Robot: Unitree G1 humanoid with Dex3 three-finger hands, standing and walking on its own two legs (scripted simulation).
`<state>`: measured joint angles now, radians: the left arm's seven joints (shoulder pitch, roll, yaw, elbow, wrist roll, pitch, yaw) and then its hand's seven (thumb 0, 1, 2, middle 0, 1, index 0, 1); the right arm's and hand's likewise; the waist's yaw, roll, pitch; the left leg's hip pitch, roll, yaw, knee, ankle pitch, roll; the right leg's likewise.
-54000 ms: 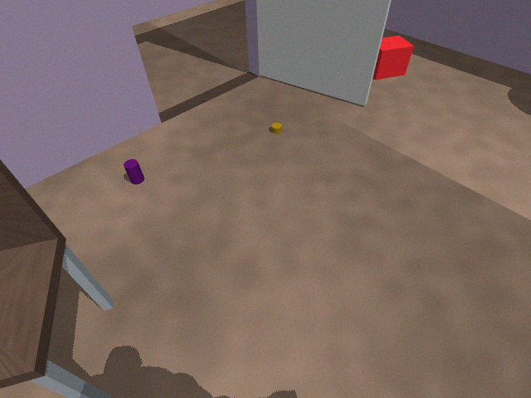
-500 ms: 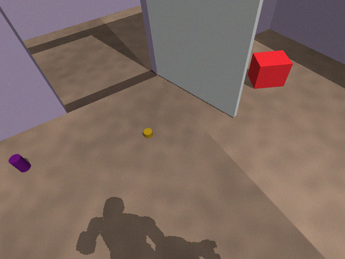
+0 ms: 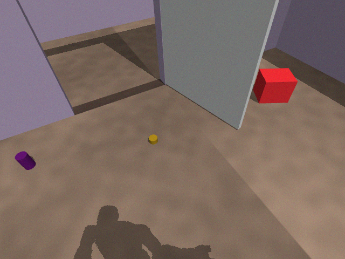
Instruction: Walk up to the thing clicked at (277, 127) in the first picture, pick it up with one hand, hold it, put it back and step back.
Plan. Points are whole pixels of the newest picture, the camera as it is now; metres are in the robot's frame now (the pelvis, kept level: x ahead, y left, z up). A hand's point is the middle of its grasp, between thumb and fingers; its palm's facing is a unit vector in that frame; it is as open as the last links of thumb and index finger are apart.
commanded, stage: step back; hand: left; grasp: from above
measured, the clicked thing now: (153, 139) +1.08 +0.22 -0.74
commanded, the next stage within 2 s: stand in 0.42 s
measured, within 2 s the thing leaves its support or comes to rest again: neither
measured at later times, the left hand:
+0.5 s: hand (82, 255) +0.18 +0.27 -0.13, palm faces -0.03 -0.93 -0.37, open 7.4 cm
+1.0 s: hand out of the picture +0.10 +0.26 -0.14, palm faces -0.06 -0.94 -0.34, open 7.4 cm
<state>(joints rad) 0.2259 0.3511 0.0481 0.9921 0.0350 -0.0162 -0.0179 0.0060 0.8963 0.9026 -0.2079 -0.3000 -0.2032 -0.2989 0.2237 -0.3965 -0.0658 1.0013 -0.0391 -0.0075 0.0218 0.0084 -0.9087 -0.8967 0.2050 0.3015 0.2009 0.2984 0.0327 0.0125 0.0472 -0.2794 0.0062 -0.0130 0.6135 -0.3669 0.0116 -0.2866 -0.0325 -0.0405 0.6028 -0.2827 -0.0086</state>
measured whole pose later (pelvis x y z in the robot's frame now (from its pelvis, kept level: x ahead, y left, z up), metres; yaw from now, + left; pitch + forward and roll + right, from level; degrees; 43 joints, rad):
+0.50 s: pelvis +0.05 +0.01 +0.01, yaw -2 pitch -2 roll +0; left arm 0.06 0.36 0.01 1.04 0.00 -0.03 0.01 0.00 0.90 0.90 -0.20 -0.30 -0.20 -0.30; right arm 0.08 -0.34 -0.03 1.06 -0.01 -0.02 0.00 0.01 -0.91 -0.90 0.21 0.30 0.20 0.30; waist 0.00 0.01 0.08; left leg -0.15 0.00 0.04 0.51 -0.32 0.01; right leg -0.20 -0.02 0.01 0.53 -0.30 0.02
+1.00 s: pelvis +0.02 +0.01 +0.02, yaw -2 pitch -2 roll +0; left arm 0.10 0.35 0.00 1.16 0.01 -0.02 -0.01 0.00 0.90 0.90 -0.20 -0.30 -0.20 -0.30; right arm 0.09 -0.34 -0.01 1.16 -0.01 -0.01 0.01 0.01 -0.91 -0.90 0.21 0.30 0.20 0.30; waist 0.00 0.00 0.05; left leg -0.09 0.00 0.02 0.29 -0.17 0.00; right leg -0.13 -0.02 0.00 0.31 -0.15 0.01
